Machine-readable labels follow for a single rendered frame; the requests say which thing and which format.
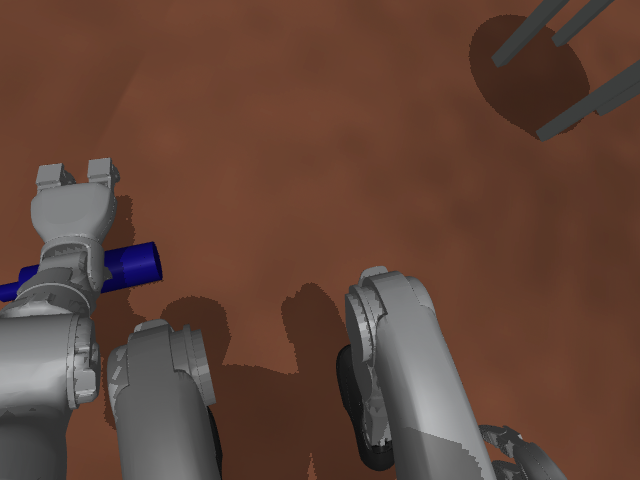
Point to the right robot hand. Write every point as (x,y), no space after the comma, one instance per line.
(532,463)

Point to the bottle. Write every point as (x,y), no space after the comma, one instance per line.
(130,266)

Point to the left robot hand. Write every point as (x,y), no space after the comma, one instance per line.
(63,208)

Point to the left robot arm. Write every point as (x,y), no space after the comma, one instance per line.
(50,362)

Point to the right robot foot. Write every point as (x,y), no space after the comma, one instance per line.
(375,457)

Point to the left robot foot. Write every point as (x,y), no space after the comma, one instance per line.
(216,439)

